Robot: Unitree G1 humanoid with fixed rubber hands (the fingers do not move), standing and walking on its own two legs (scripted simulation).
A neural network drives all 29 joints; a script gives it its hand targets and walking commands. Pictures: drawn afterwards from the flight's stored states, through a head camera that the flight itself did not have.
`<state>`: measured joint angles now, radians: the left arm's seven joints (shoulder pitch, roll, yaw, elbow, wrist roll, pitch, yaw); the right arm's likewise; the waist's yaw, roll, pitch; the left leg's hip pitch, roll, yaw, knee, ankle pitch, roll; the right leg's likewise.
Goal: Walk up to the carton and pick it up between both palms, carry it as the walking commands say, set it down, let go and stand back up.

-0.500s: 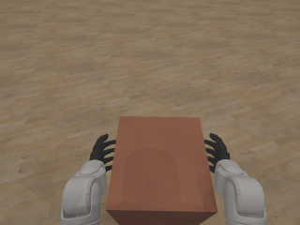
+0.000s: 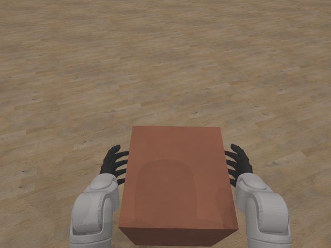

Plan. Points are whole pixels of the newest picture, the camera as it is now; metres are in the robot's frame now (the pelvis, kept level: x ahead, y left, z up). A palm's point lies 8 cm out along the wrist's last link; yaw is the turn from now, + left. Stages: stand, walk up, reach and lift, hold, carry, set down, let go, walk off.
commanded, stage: carry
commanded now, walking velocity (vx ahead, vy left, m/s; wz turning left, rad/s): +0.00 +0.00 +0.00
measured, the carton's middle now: (174, 190) +0.26 +0.00 +0.01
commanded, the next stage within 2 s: none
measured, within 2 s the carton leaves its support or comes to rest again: neither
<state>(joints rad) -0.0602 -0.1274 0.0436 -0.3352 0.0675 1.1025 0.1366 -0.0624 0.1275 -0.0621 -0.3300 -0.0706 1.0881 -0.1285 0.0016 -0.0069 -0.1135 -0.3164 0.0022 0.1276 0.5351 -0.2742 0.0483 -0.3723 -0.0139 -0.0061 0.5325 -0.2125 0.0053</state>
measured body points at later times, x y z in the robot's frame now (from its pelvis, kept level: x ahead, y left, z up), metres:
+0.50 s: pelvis +0.00 +0.00 +0.00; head -0.02 +0.00 +0.45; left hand +0.26 +0.14 +0.09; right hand +0.26 -0.15 +0.09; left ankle +0.00 +0.09 -0.73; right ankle +0.04 -0.12 -0.73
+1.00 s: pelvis +0.00 -0.01 +0.00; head -0.02 -0.01 +0.45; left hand +0.25 +0.13 +0.08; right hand +0.25 -0.16 +0.08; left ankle +0.00 +0.09 -0.73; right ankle +0.04 -0.13 -0.73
